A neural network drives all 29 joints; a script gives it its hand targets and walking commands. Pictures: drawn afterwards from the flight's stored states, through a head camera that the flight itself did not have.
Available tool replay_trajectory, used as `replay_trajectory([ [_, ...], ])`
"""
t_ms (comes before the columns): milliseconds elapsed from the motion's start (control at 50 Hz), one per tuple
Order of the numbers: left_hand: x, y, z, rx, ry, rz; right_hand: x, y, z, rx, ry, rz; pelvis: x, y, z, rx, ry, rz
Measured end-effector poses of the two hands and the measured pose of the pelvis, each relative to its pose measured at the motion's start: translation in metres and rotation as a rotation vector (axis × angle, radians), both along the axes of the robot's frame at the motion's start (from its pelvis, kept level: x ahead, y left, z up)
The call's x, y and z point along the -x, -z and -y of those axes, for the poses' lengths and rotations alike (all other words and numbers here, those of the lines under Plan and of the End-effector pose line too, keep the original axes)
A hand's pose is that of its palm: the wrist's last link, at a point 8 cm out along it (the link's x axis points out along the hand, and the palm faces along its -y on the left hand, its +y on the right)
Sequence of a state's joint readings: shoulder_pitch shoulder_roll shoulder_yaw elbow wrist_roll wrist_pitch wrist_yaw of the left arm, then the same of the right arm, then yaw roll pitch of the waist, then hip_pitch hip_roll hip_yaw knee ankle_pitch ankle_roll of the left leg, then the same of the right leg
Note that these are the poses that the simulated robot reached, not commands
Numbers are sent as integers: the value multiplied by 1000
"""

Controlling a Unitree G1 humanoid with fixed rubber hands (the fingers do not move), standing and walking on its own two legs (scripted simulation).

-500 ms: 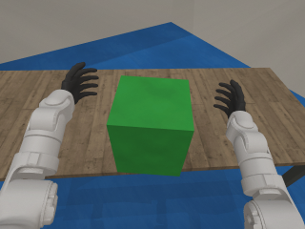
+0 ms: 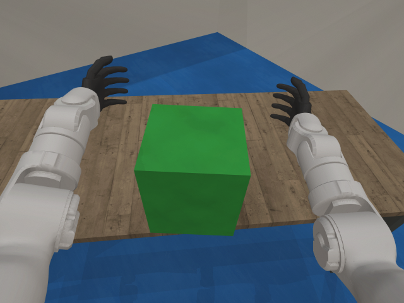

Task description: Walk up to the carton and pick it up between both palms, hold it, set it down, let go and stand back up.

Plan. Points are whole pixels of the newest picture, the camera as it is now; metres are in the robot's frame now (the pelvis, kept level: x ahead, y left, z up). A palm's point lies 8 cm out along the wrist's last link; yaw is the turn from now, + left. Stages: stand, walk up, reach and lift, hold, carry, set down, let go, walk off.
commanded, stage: reach and lift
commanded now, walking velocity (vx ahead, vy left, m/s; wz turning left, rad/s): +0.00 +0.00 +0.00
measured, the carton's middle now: (194, 172) +0.42 -0.01 +0.00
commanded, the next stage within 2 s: none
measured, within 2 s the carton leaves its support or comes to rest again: neither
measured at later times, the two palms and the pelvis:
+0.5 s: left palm (118, 145) +0.44 +0.16 +0.09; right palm (285, 151) +0.40 -0.20 +0.09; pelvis -0.01 -0.02 +0.00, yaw +0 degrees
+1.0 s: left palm (127, 152) +0.45 +0.15 +0.06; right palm (275, 165) +0.39 -0.19 +0.05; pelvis +0.00 -0.01 -0.01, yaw +0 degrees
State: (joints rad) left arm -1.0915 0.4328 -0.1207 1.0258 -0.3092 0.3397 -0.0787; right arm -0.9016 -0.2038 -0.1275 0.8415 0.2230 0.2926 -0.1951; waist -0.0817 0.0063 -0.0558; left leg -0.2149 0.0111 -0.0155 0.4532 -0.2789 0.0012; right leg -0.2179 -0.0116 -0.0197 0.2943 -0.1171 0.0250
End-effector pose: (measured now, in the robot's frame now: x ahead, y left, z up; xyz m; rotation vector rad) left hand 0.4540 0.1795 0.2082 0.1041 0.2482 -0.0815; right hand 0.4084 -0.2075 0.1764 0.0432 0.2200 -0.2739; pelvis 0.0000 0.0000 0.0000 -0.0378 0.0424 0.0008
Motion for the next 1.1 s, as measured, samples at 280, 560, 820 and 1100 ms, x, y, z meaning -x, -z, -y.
replay_trajectory([
  [280,11,63,2,-17,-22,-75,15,50,6,-20,41,-69,8,0,2,-3,0,-7],
  [560,9,117,27,7,-33,-49,9,95,-1,-18,5,-64,4,5,19,-23,5,-172],
  [820,4,145,22,26,-55,-43,11,128,-1,-6,27,-60,1,10,19,-22,7,-238],
  [1100,8,141,40,32,-6,-22,16,127,-21,2,-12,-46,5,11,14,-16,7,-243],
])
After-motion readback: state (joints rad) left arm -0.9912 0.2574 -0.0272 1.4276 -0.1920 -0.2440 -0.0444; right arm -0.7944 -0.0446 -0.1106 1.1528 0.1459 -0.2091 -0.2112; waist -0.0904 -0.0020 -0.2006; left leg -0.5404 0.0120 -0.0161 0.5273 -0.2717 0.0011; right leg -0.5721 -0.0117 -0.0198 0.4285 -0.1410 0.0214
